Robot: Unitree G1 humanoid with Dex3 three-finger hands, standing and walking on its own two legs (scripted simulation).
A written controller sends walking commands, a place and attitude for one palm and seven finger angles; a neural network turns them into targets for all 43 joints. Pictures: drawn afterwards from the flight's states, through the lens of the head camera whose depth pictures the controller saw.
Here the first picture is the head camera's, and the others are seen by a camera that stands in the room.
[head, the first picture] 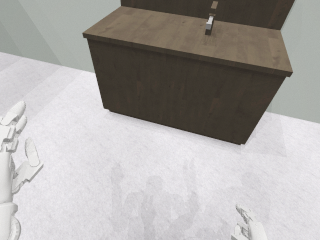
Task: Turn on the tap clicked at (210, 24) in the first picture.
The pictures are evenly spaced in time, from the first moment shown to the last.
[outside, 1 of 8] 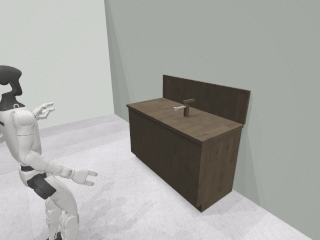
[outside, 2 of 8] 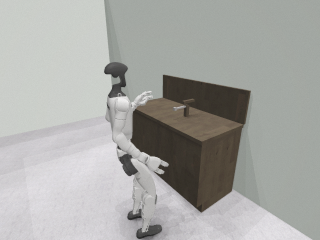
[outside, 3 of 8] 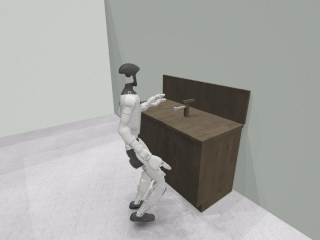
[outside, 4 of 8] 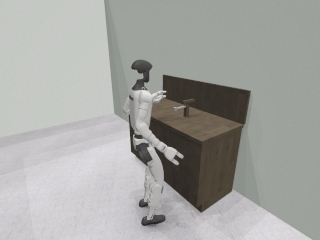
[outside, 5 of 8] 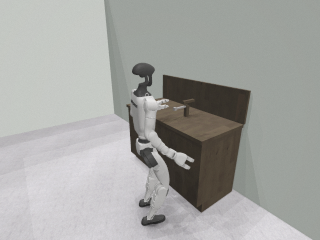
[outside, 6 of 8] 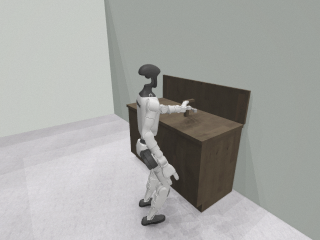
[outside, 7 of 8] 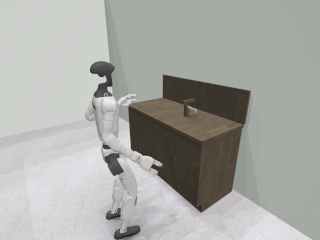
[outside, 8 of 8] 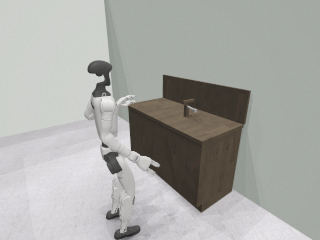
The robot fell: no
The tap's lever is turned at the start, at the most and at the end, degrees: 0 76 76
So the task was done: no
